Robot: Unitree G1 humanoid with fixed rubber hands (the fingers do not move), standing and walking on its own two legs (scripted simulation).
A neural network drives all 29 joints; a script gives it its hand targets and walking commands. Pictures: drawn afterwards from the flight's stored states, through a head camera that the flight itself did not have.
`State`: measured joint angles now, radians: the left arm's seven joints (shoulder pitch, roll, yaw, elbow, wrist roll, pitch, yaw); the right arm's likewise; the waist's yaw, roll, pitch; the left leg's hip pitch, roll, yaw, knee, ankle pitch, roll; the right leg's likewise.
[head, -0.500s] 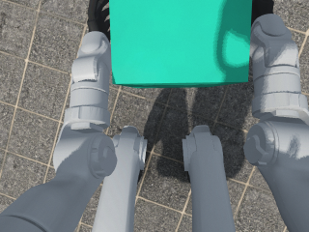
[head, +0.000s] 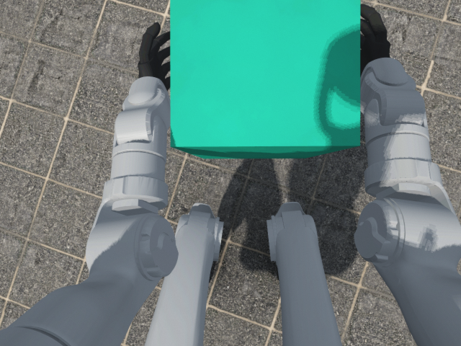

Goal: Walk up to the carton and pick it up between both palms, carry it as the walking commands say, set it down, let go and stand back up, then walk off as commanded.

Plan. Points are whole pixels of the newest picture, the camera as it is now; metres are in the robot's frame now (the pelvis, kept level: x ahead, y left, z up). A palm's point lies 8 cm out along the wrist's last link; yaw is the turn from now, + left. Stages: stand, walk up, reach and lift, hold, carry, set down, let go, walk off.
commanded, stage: reach and lift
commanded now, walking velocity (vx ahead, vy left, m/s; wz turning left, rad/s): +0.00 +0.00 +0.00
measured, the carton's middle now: (257, 84) +0.51 -0.04 -0.15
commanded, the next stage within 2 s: none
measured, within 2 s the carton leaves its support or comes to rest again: neither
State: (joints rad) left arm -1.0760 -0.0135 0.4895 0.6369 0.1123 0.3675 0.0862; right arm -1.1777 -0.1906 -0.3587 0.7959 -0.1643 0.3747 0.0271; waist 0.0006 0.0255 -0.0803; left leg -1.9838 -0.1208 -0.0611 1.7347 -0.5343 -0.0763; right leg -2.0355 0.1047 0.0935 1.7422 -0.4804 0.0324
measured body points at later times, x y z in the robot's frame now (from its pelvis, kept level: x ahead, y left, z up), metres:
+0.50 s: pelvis +0.01 +0.00 +0.06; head +0.26 -0.03 +0.43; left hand +0.50 +0.13 -0.01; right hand +0.51 -0.20 -0.02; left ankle +0.10 +0.13 -0.46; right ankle +0.11 -0.12 -0.46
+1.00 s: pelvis +0.04 +0.00 +0.12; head +0.24 -0.02 +0.52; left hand +0.47 +0.14 +0.06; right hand +0.48 -0.19 +0.05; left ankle +0.10 +0.13 -0.46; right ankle +0.11 -0.12 -0.46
